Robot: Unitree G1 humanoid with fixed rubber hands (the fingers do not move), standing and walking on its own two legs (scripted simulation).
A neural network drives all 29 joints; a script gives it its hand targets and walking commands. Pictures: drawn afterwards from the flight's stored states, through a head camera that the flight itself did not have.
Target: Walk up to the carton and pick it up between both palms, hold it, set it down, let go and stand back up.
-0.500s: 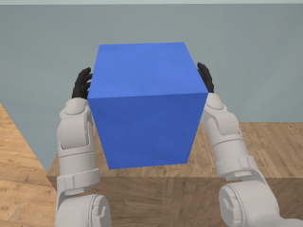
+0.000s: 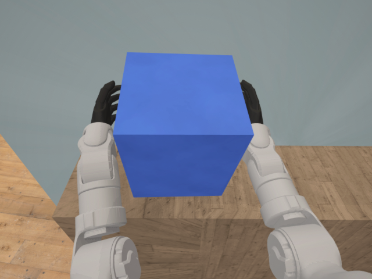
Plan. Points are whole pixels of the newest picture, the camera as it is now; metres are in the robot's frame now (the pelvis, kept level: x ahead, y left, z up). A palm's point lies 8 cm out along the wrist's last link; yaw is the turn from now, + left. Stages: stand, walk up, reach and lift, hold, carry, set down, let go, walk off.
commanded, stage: set down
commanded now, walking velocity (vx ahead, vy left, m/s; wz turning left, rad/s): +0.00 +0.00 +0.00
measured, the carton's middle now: (179, 131) +0.39 +0.02 +0.15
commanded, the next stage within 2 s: none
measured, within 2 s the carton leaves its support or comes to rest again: neither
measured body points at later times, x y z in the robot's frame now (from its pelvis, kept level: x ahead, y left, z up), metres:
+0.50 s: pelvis +0.01 +0.00 +0.00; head -0.01 +0.02 +0.45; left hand +0.40 +0.16 +0.14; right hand +0.39 -0.14 +0.14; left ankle +0.00 +0.14 -0.75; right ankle +0.03 -0.09 -0.75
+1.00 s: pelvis +0.02 +0.01 +0.00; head +0.02 +0.03 +0.45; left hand +0.42 +0.16 +0.11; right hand +0.41 -0.15 +0.12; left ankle +0.00 +0.14 -0.75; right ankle +0.03 -0.09 -0.75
